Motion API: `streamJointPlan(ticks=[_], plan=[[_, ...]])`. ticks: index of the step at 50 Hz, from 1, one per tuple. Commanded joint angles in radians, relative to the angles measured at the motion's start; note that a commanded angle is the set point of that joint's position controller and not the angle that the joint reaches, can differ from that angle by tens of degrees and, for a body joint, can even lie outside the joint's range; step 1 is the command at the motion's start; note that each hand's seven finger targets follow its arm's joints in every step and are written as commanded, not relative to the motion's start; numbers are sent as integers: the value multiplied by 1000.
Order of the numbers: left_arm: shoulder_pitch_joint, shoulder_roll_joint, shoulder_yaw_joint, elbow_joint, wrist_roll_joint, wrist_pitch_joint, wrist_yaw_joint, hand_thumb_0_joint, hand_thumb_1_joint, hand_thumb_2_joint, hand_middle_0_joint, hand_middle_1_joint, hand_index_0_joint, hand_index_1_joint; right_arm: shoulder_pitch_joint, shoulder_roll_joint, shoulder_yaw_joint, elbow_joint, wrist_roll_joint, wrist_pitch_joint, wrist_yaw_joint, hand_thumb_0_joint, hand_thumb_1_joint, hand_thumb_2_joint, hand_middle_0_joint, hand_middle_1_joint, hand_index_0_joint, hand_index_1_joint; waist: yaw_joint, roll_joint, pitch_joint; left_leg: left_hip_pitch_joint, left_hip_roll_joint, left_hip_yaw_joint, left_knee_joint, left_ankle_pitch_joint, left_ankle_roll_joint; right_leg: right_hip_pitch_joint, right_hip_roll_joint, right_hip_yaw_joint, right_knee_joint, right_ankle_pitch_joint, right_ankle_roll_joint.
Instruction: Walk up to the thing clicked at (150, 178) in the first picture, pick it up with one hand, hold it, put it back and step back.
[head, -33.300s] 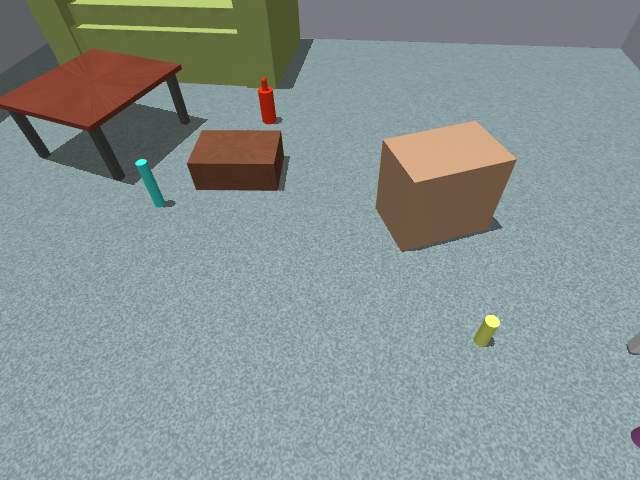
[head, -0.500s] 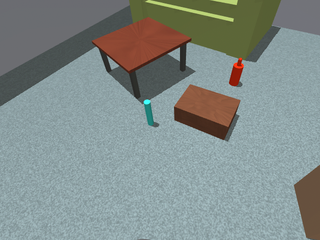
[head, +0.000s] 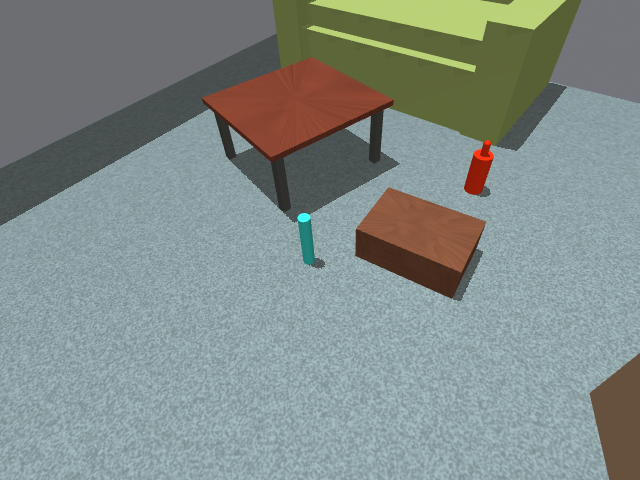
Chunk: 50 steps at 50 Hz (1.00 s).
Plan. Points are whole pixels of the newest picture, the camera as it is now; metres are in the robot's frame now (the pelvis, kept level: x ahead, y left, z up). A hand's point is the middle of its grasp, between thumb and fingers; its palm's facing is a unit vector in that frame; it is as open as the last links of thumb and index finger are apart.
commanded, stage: step back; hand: left
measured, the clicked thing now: (306, 240) +1.05 +0.16 -0.64
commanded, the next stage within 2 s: stand in 0.40 s
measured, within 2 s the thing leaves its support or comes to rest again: neither
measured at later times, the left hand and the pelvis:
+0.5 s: hand (157, 467) +0.17 +0.28 -0.14, palm faces -0.04 -0.93 -0.37, open 7.4 cm; pelvis +0.05 +0.02 +0.00, yaw -3 degrees
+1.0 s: hand out of the picture +0.12 +0.26 -0.14, palm faces -0.06 -0.94 -0.34, open 7.4 cm; pelvis +0.04 +0.02 +0.02, yaw -2 degrees
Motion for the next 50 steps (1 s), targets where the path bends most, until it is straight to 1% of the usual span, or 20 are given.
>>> streamJointPlan(ticks=[1,2,3,4,5,8,10,11,12,13,14,16,19,20,23,26,28,33,40,50], plan=[[-103,261,47,-91,-6,-14,11,0,900,900,-200,-300,-200,-300,11,-147,-51,-36,-13,-32,-9,0,-900,-900,200,300,200,300,-55,-131,-28,193,-22,48,-217,96,18,-168,-165,191,-133,-161,-100],[-99,227,35,-94,-9,-12,10,0,900,900,-200,-300,-200,-300,26,-167,-57,-35,-18,-39,-16,0,-900,-900,200,300,200,300,-67,-53,-52,237,41,-44,-299,76,30,-195,-134,150,-41,-104,-76],[-95,175,19,-91,-26,-8,7,0,900,900,-200,-300,-200,-300,-8,-218,-60,-45,-20,-47,-21,0,-900,-900,200,300,200,300,-54,116,-45,196,203,-317,-419,-94,90,-252,-30,86,82,-158,-18],[-101,217,32,-73,-33,-3,13,0,900,900,-200,-300,-200,-300,-48,-263,-64,-61,-15,-47,-19,0,-900,-900,200,300,200,300,-47,127,-15,75,291,-402,-474,-243,170,-186,2,38,187,-232,-6],[-83,236,37,-66,-29,-5,15,0,900,900,-200,-300,-200,-300,-81,-253,-62,-70,-13,-48,-18,0,-900,-900,200,300,200,300,-37,89,-7,74,298,-376,-444,-134,204,-159,-14,68,216,-232,-4],[-72,209,30,-44,-34,-20,18,0,900,900,-200,-300,-200,-300,-96,-212,-45,-56,-9,-52,-23,0,-900,-900,200,300,200,300,-25,148,-21,145,230,-208,-327,324,160,-112,-29,60,64,-176,-8],[-28,198,29,-8,-32,-34,26,0,900,900,-200,-300,-200,-300,-142,-185,-32,-55,11,-41,-22,0,-900,-900,200,300,200,300,10,143,-81,144,172,-83,-207,605,95,58,-23,42,-143,96,-6],[-22,230,38,-2,-28,-38,32,0,900,900,-200,-300,-200,-300,-128,-164,-25,-57,22,-36,-25,0,-900,-900,200,300,200,300,2,84,-129,115,129,-40,-142,659,59,155,-48,99,-118,294,-17],[-24,278,47,0,-26,-41,35,0,900,900,-200,-300,-200,-300,-110,-150,-25,-61,29,-35,-27,0,-900,-900,200,300,200,300,-10,6,-149,53,81,-17,-107,537,29,187,-114,206,-82,359,-55],[-53,315,53,-5,-27,-37,31,0,900,900,-200,-300,-200,-300,-95,-141,-25,-56,28,-31,-30,0,-900,-900,200,300,200,300,-25,-49,-143,53,56,0,-97,333,19,163,-184,269,-74,338,-102],[-84,313,51,-18,-25,-35,31,0,900,900,-200,-300,-200,-300,-95,-149,-28,-46,17,-32,-32,0,-900,-900,200,300,200,300,-33,-67,-131,37,59,7,-100,280,20,169,-209,284,-62,339,-124],[-126,288,39,-29,-28,-30,34,0,900,900,-200,-300,-200,-300,-110,-153,-32,-29,9,-35,-31,0,-900,-900,200,300,200,300,-39,-79,-100,81,70,0,-146,314,35,88,-191,244,-52,333,-111],[-161,238,23,-28,-31,-25,33,0,900,900,-200,-300,-200,-300,-123,-177,-34,-11,14,-45,-27,0,-900,-900,200,300,200,300,-35,-41,-96,142,127,-56,-226,492,77,58,-90,116,6,339,-37],[-151,209,3,-2,-46,-16,28,0,900,900,-200,-300,-200,-300,-120,-180,-17,2,25,-53,-28,0,-900,-900,200,300,200,300,-30,-82,-94,170,150,-102,-255,631,84,73,-91,120,-29,393,-12],[-169,216,0,9,-44,-7,30,0,900,900,-200,-300,-200,-300,-143,-183,-14,18,30,-55,-35,0,-900,-900,200,300,200,300,-35,-38,-134,240,132,-49,-254,738,51,123,-103,118,-69,491,-15],[-190,215,-4,22,-41,-2,30,0,900,900,-200,-300,-200,-300,-164,-170,-6,30,33,-48,-38,0,-900,-900,200,300,200,300,-34,-23,-157,271,124,-32,-295,726,36,164,-106,113,-105,497,-12],[-210,211,-5,32,-41,2,29,0,900,900,-200,-300,-200,-300,-184,-165,-2,37,32,-46,-37,0,-900,-900,200,300,200,300,-35,-6,-142,258,124,-32,-339,647,30,180,-104,112,-146,413,-4],[-226,215,-9,57,-33,-2,25,0,900,900,-200,-300,-200,-300,-211,-152,5,55,33,-44,-33,0,-900,-900,200,300,200,300,-37,-16,-138,275,124,-27,-385,563,22,193,-117,117,-208,384,1],[-233,215,-9,82,-28,-3,21,0,900,900,-200,-300,-200,-300,-222,-157,8,74,27,-42,-27,0,-900,-900,200,300,200,300,-41,-5,-98,231,118,-26,-450,353,17,168,-118,125,-269,225,7],[-210,221,-11,98,-31,-7,18,0,900,900,-200,-300,-200,-300,-200,-149,15,92,24,-45,-24,0,-900,-900,200,300,200,300,-45,-38,-77,248,115,-30,-454,333,13,111,-120,130,-293,196,6]])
